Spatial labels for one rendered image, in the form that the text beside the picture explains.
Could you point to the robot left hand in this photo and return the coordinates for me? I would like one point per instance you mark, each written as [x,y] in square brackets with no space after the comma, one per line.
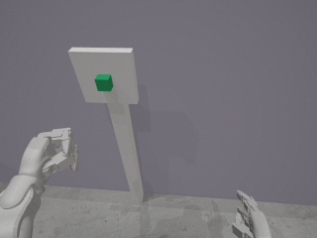
[42,160]

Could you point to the panel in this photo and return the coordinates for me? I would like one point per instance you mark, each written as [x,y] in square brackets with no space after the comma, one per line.
[120,64]

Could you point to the button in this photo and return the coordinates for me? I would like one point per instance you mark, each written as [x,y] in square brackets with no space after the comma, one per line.
[104,82]

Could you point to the robot right hand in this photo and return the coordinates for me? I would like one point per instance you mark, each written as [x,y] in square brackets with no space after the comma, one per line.
[256,225]

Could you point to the robot left forearm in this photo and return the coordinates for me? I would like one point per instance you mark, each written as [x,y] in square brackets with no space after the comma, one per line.
[19,204]

